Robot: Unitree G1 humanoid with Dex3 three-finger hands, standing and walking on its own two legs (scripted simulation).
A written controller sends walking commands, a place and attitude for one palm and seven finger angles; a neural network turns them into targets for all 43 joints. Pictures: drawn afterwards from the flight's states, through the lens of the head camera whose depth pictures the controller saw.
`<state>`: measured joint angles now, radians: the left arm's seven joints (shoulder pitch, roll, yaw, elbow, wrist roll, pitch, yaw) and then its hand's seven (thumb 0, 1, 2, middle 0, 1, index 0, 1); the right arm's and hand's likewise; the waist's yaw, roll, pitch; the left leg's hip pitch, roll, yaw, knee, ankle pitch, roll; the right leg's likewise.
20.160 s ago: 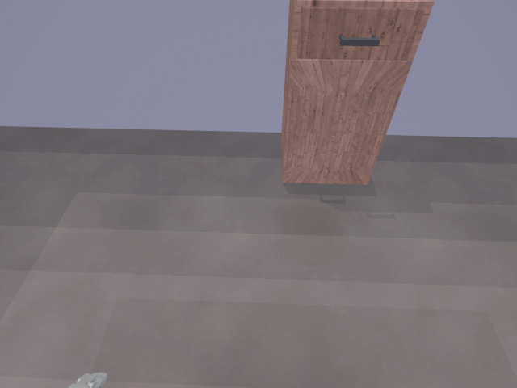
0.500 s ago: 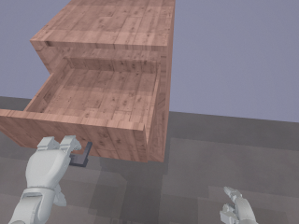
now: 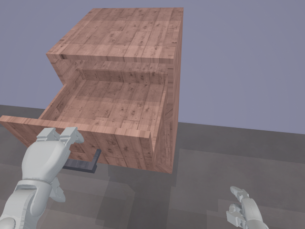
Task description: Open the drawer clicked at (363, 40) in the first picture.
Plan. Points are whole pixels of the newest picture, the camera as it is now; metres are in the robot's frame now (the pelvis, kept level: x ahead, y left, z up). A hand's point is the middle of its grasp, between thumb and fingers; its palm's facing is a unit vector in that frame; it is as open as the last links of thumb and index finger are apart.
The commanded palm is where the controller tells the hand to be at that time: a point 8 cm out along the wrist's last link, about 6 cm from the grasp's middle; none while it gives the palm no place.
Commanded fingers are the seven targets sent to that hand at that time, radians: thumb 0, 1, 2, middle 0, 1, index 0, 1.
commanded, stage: lift the hand off the handle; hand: left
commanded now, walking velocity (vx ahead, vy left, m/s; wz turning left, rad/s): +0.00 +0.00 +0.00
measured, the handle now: (74, 157) +0.27 +0.27 +0.03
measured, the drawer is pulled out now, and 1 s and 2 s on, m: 0.30 0.30 0.30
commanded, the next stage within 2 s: draw the hand back to the body in 0.70 s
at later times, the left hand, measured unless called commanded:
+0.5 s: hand (49, 143) +0.24 +0.26 +0.15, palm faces +0.11 -0.03 -0.99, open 13.9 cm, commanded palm +0.20 +0.26 +0.21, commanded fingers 0.00 -0.50 0.30 -0.30 -1.20 -0.30 -1.20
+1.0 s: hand (39, 150) +0.22 +0.27 +0.16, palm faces +0.09 -0.04 -0.99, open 13.9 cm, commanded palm +0.18 +0.27 +0.22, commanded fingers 0.00 -0.50 0.30 -0.30 -1.20 -0.30 -1.20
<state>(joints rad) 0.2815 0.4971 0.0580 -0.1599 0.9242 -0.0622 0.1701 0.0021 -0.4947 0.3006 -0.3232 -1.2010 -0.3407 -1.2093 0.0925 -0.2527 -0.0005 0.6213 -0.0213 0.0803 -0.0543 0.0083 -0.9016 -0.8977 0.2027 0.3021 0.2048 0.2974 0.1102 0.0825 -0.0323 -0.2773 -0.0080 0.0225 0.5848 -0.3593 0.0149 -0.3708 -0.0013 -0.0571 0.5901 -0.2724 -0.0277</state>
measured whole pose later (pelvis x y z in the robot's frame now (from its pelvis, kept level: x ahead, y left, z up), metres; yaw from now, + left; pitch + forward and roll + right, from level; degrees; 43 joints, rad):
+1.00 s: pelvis -0.02 +0.00 +0.01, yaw +1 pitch -2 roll +0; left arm 0.16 0.62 0.13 -0.29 0.78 -0.05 -0.08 0.00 -0.50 0.30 -0.32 -1.20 -0.32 -1.20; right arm 0.10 -0.27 0.03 0.62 0.01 0.08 -0.03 0.01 -0.90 -0.90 0.20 0.30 0.20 0.30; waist 0.12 0.10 0.02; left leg -0.15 -0.02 0.00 0.45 -0.27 0.02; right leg -0.23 -0.01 -0.07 0.44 -0.18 -0.03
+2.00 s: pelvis +0.00 -0.01 +0.01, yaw +0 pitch -4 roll -1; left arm 0.46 0.33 0.33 -0.50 -0.05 -0.17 0.10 0.00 0.24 0.62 -0.26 -0.72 -0.25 -0.71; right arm 0.18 -0.22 0.01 0.65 -0.01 -0.15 -0.07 0.01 -0.90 -0.90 0.20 0.30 0.21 0.30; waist 0.07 0.07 0.04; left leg -0.04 0.02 0.01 0.40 -0.28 0.00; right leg -0.11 0.03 -0.07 0.38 -0.19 -0.04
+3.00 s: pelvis -0.06 +0.01 +0.00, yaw +1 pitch +1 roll +1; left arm 0.60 0.41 0.45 -0.66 -0.03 -0.22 0.13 0.02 0.88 0.90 -0.22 -0.30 -0.21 -0.30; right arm 0.19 -0.21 -0.01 0.54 0.00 -0.07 -0.07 0.01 -0.90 -0.90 0.20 0.30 0.21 0.30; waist 0.02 -0.01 0.04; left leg -0.33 -0.05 0.02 0.57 -0.26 0.04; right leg -0.41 -0.04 -0.06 0.56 -0.17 -0.01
